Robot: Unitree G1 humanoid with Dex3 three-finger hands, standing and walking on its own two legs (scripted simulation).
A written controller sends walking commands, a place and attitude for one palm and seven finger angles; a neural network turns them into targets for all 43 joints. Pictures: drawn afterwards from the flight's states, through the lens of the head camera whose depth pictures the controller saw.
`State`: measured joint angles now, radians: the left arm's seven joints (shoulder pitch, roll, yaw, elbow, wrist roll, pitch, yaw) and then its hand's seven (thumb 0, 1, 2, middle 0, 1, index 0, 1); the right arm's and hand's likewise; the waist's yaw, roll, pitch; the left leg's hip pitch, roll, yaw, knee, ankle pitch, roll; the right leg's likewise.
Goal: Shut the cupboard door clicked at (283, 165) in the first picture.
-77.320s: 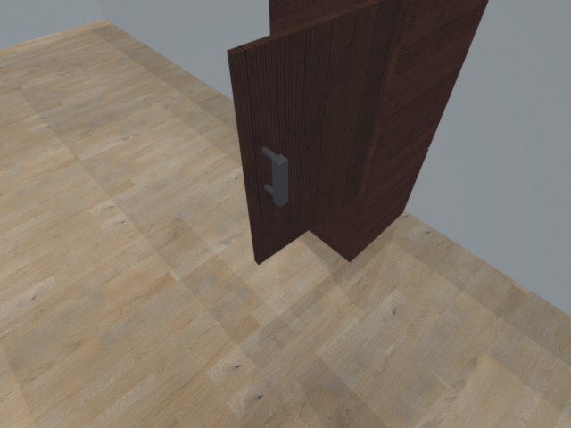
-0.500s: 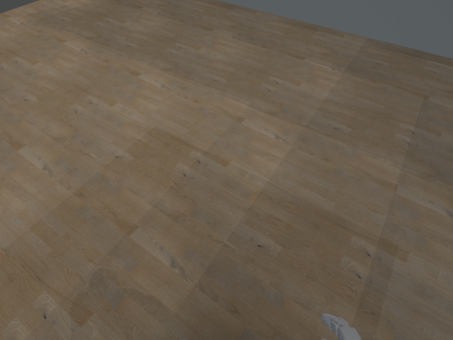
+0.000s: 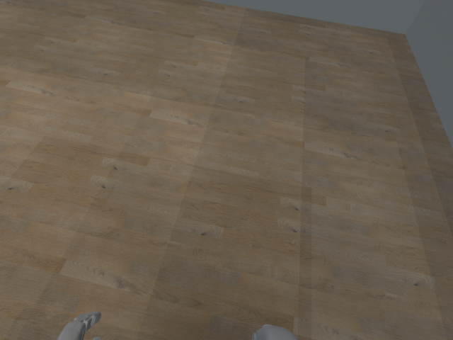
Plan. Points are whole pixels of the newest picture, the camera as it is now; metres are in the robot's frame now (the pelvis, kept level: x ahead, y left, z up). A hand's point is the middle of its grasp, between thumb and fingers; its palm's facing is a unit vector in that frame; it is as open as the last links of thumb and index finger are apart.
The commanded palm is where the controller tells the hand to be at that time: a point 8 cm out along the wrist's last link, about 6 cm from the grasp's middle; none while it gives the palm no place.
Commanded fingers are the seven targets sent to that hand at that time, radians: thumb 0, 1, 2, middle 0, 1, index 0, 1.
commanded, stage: turn to face it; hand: left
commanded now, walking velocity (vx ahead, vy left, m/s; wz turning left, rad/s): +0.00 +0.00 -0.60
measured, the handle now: out of the picture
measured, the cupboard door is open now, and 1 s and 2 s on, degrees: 9 9 9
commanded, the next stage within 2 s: none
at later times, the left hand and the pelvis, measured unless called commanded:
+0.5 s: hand (155, 338) +0.14 +0.14 -0.18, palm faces -0.25 -0.95 -0.19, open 7.4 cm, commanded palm none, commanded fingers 0.00 0.90 0.90 -0.20 -0.30 -0.20 -0.30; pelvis +0.01 -0.02 -0.01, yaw -17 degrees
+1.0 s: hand (191, 296) +0.22 +0.08 -0.16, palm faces -0.53 -0.80 -0.28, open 7.4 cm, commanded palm none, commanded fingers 0.00 0.90 0.90 -0.20 -0.30 -0.20 -0.30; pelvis +0.01 -0.04 -0.02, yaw -34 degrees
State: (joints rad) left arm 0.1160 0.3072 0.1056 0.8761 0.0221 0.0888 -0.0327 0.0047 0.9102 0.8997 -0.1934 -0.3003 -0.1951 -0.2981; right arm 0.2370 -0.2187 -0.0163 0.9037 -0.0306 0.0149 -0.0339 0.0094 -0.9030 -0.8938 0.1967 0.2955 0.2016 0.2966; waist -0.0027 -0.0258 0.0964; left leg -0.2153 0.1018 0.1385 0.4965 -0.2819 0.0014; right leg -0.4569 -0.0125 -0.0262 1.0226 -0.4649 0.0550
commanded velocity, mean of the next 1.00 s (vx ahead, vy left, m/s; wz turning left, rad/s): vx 0.00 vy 0.00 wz -0.60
